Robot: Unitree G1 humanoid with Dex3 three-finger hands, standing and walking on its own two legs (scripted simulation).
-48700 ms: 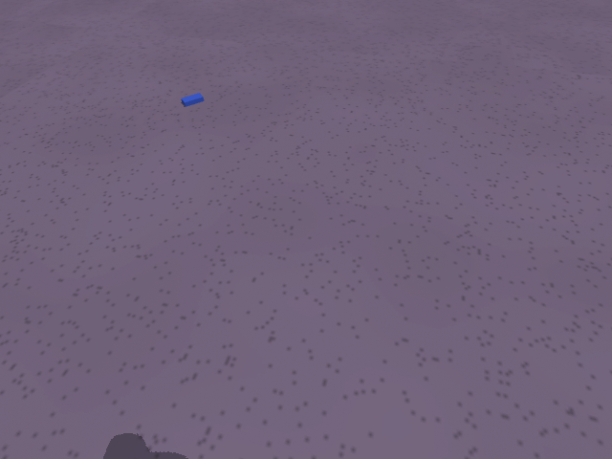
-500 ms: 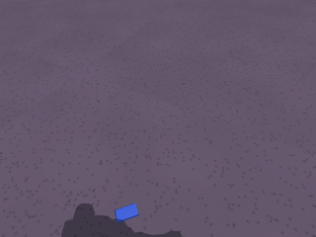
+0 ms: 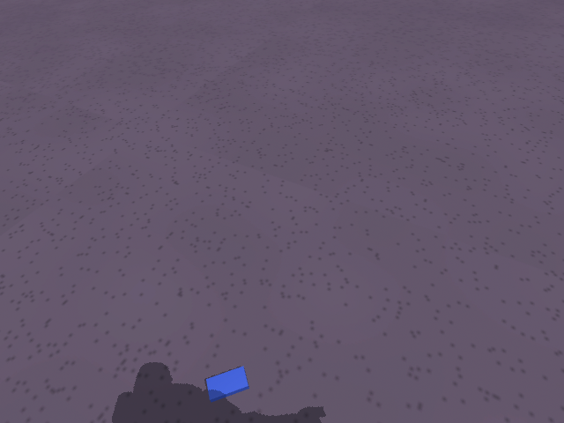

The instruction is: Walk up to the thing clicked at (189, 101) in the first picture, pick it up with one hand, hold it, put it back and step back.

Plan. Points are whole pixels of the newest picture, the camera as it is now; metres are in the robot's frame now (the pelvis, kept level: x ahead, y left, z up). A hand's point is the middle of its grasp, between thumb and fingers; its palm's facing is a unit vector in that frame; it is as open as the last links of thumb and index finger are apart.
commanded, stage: stand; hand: left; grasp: from above
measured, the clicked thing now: (227, 383) +0.40 +0.24 -0.77
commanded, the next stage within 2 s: step back in 0.30 s
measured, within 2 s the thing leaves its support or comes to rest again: neither
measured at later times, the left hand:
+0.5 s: hand out of the picture +0.07 +0.27 -0.17, palm faces -0.01 -0.93 -0.37, open 7.4 cm
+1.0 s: hand out of the picture +0.01 +0.27 -0.18, palm faces -0.11 -0.91 -0.39, open 7.4 cm
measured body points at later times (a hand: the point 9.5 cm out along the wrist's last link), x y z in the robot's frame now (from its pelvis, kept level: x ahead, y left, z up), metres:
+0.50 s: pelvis -0.02 +0.01 -0.01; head +0.03 +0.01 +0.43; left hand +0.07 +0.32 -0.14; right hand +0.07 -0.31 -0.14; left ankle +0.00 +0.13 -0.74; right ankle -0.02 -0.12 -0.75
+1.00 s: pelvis -0.12 +0.01 -0.03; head -0.06 +0.00 +0.41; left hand +0.02 +0.32 -0.15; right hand -0.04 -0.30 -0.16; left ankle -0.03 +0.13 -0.75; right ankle -0.13 -0.11 -0.75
